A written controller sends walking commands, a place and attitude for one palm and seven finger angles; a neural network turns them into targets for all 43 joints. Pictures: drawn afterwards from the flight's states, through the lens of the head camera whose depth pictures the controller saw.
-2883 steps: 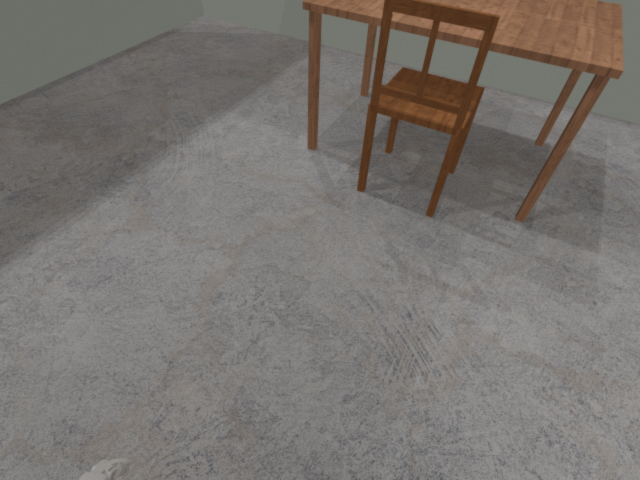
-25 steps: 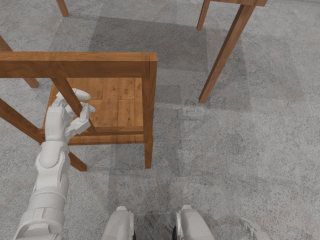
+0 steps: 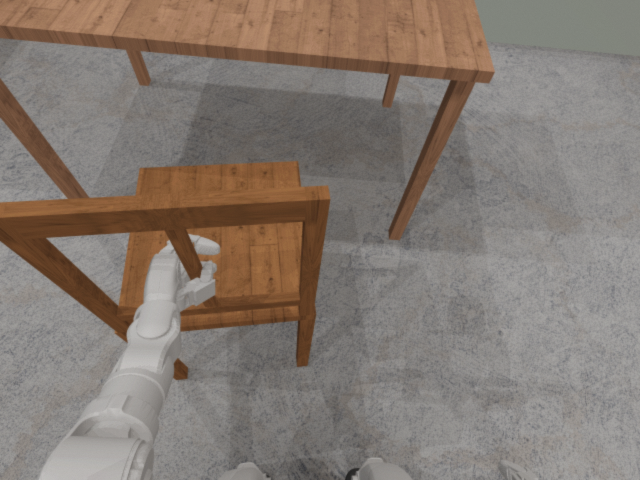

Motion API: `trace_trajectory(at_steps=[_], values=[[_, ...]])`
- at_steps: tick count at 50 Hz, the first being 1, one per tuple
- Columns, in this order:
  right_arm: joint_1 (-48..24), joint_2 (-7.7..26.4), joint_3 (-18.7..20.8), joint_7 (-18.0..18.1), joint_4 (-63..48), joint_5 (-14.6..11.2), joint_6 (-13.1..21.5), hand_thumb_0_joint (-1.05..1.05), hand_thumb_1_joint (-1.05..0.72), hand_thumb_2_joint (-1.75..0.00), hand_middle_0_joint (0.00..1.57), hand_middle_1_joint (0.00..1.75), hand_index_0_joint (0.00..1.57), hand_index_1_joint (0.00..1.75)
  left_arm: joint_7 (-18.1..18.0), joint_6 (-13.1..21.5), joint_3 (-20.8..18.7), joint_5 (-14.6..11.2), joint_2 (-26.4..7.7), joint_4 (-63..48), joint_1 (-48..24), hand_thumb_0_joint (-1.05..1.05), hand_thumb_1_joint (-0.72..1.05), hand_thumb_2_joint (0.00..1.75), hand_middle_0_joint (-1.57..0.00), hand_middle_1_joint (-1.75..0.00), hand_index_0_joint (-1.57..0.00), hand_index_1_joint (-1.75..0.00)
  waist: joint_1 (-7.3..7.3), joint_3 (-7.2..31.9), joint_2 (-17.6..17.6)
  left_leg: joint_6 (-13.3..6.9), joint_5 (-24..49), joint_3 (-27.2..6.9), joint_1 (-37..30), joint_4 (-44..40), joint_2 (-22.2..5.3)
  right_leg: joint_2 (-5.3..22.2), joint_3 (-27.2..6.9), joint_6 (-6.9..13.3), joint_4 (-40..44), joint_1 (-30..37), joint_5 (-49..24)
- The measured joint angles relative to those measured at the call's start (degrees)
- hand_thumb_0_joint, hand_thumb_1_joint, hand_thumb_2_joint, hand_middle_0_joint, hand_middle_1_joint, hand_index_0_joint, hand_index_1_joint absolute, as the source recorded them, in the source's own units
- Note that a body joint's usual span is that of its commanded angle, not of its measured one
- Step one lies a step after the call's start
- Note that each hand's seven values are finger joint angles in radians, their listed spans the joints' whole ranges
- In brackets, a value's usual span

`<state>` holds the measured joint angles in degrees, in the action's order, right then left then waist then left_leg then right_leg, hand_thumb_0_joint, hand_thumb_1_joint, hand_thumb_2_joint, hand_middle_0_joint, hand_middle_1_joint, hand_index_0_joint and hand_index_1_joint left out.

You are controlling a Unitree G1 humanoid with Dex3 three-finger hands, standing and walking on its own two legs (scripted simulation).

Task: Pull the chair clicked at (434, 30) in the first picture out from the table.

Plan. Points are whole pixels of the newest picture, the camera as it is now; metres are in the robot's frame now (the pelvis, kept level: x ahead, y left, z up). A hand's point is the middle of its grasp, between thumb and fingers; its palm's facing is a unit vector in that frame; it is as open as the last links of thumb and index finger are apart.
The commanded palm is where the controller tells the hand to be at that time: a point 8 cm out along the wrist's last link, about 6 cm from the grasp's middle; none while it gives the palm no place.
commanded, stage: step backward, pulling the chair out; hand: left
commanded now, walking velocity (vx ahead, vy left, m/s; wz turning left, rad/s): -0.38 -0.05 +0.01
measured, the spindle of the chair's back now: (195, 270) +0.40 +0.18 -0.08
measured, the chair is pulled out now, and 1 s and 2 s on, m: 0.32 0.48 0.57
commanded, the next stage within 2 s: stop walking, hand still on the chair in 1.54 s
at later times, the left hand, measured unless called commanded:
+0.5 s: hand (242, 360) +0.27 +0.09 -0.06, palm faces -0.02 -0.99 -0.16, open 4.9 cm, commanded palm +0.26 +0.15 -0.06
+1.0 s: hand (232, 399) +0.22 +0.10 -0.06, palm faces -0.04 -0.98 -0.18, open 5.1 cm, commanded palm +0.21 +0.16 -0.05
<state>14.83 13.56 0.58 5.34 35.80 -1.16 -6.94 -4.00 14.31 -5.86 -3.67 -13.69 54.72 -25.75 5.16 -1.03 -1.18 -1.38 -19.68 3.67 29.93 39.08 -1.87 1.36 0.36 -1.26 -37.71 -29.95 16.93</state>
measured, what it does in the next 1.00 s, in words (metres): walks backwards: left foot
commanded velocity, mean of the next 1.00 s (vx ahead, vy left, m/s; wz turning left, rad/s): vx -0.38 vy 0.01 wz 0.05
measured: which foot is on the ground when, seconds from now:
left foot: down 0.00-0.78, up 0.80-0.96, down 0.98-1.00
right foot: down 0.00-0.98, up 1.00-1.00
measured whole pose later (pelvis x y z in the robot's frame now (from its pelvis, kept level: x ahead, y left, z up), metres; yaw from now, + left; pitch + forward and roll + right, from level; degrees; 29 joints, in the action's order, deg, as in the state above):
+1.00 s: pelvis -0.13 -0.01 +0.00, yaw +3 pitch +4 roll +1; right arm 13.5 16.2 -0.4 7.4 45.1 -1.7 1.7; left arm -6.1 12.6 2.4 -1.3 -6.9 59.0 -26.9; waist 4.2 -4.2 -0.3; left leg 0.6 -18.2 -1.0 20.2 35.3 0.9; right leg 5.3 1.5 -1.8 -34.2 -31.6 6.4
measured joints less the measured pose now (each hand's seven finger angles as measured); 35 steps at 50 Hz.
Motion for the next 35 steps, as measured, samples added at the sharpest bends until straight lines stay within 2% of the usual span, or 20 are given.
trace_trajectory(at_steps=[4, 12, 21, 25, 27, 31, 35], values=[[-0.27, -0.54, -0.19, -0.18, 1.01, 0.14, 0.11, 0.01, -0.91, -0.89, 0.2, 0.3, 0.2, 0.3, 0.2, 1.26, -1.18, -0.48, 0.66, -0.45, 1.72, 0.01, 0.76, 0.78, -0.31, -1.12, -0.49, -1.45, -0.26, -1.68, 1.54, 0.49, 0.54, 0.9, -1.12, -0.61, -0.93, -0.73, -0.43, -0.56, 2.39, 1.58, -0.31], [-0.7, -1.88, -0.84, 0.91, 3.37, -0.94, 0.7, 0.01, -0.91, -0.89, 0.2, 0.3, 0.2, 0.3, -0.49, 1.6, -0.11, -0.25, 2.13, 1.61, 1.35, 0.0, 0.75, 0.77, -0.31, -1.11, -0.49, -1.45, -0.51, -2.73, 2.29, 1.89, 4.41, 0.49, -1.7, -3.73, -1.63, -1.51, 0.13, 0.93, 4.36, 1.67, -3.59], [-2.18, 1.68, 0.11, 2.28, 4.44, -2.04, 2.61, 0.01, -0.91, -0.89, 0.2, 0.3, 0.2, 0.3, -1.93, -0.08, 3.07, -0.72, 4.13, 4.14, 0.97, 0.0, 0.75, 0.77, -0.28, -1.09, -0.5, -1.45, 0.43, -3.17, 2.58, 1.67, 7.94, -0.08, -2.5, -5.04, -1.07, -1.0, 0.72, 0.99, 5.41, 2.69, -6.66], [-1.73, 2.84, 0.32, 2.82, 4.7, -2.24, 3.94, 0.01, -0.91, -0.89, 0.2, 0.3, 0.2, 0.3, -2.11, -0.21, 5.58, -0.28, 4.91, 4.49, 1.7, 0.0, 0.74, 0.77, -0.27, -1.11, -0.5, -1.45, -0.26, -2.96, 2.25, 1.03, 9.35, 0.29, -3.27, -6.19, -0.58, -0.52, 0.44, 0.43, 6.47, 3.37, -8.03], [-1.26, 2.82, 0.13, 3.01, 4.61, -2.26, 4.66, 0.01, -0.91, -0.89, 0.2, 0.3, 0.2, 0.3, -2.05, -0.22, 6.72, -0.32, 5.13, 4.54, 2.14, 0.0, 0.74, 0.77, -0.27, -1.11, -0.5, -1.45, -0.91, -2.75, 2.1, 0.73, 9.86, 0.58, -3.46, -6.57, -0.54, -0.38, 0.32, 0.23, 5.83, 3.1, -6.46], [-0.77, 1.42, -0.67, 3.17, 4.44, -2.06, 5.95, 0.01, -0.91, -0.89, 0.2, 0.3, 0.2, 0.3, -1.89, -0.51, 7.99, -0.27, 5.03, 4.19, 2.47, 0.0, 0.73, 0.79, -0.27, -1.13, -0.5, -1.45, -2.18, -2.94, 1.72, 0.51, 10.51, 0.91, -3.53, -6.41, -0.54, -0.33, 0.09, 0.53, 2.99, 2.09, -1.68], [-1.34, -0.7, -1.83, 2.84, 5.07, -1.56, 6.88, 0.01, -0.91, -0.89, 0.2, 0.3, 0.2, 0.3, -1.53, -1.02, 7.84, -0.32, 4.31, 4.42, 1.79, 0.0, 0.71, 0.8, -0.29, -1.14, -0.5, -1.45, -2.86, -4.11, 1.2, 0.96, 10.11, 0.89, -3.49, -4.23, -0.44, -0.17, -0.06, 0.87, 1.38, 1.99, -5.54]])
